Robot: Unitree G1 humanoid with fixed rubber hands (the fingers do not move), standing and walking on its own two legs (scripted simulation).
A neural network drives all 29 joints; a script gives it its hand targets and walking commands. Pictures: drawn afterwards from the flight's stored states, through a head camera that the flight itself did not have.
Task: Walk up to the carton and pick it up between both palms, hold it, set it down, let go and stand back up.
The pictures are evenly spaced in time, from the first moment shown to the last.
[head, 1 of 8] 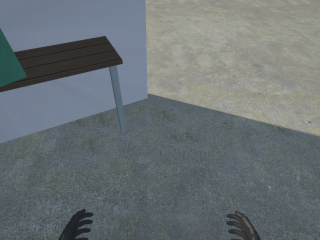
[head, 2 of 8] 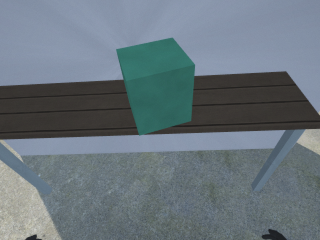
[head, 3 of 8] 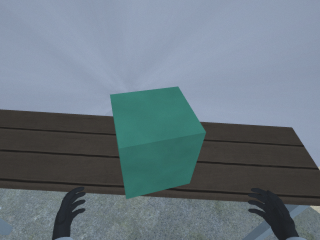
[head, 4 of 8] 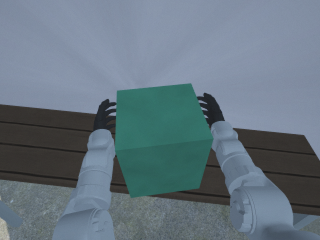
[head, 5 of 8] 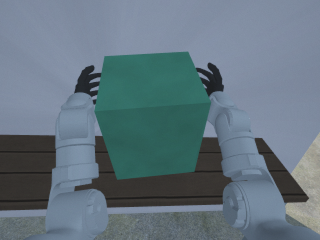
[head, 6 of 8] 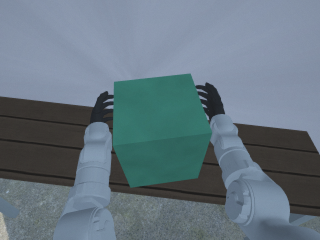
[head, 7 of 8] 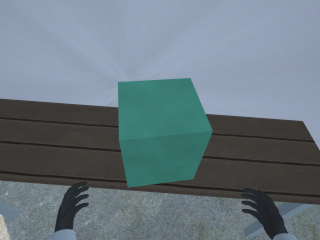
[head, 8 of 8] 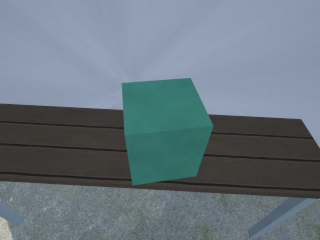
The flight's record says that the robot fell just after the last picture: no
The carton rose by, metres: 0.20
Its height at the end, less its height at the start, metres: +0.00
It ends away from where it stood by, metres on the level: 0.02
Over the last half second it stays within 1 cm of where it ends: yes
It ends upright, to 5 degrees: yes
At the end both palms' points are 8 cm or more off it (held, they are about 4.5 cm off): yes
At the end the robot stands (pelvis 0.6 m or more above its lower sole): yes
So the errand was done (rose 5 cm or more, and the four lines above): yes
